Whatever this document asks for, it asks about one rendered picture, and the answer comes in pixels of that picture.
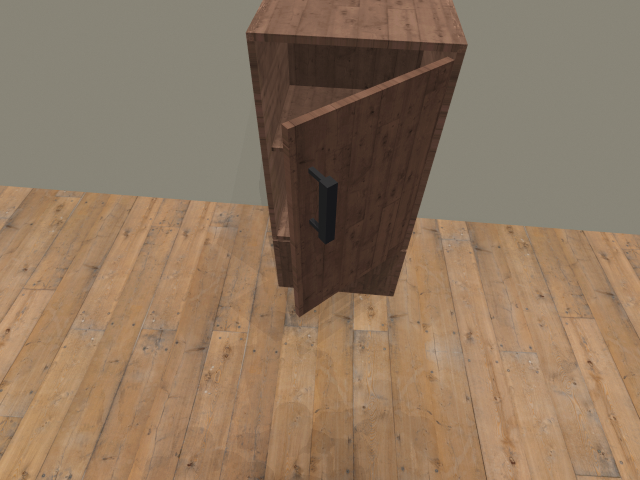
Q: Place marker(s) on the handle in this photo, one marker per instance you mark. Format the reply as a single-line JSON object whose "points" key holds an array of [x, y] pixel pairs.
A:
{"points": [[327, 206]]}

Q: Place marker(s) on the cupboard door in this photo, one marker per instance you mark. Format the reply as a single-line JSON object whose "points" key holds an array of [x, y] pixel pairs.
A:
{"points": [[375, 144]]}

